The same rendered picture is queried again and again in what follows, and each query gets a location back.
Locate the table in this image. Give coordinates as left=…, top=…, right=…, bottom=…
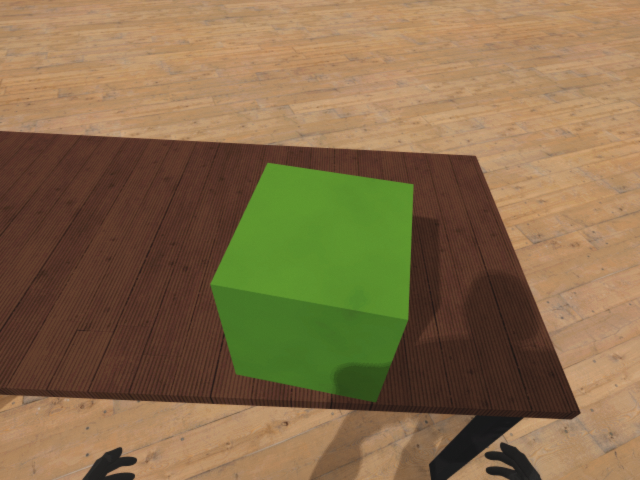
left=0, top=131, right=581, bottom=480

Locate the carton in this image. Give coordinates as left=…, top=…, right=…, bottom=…
left=210, top=163, right=414, bottom=402

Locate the robot left hand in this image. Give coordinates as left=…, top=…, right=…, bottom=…
left=82, top=447, right=137, bottom=480

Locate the robot right hand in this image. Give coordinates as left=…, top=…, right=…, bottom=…
left=485, top=442, right=541, bottom=480

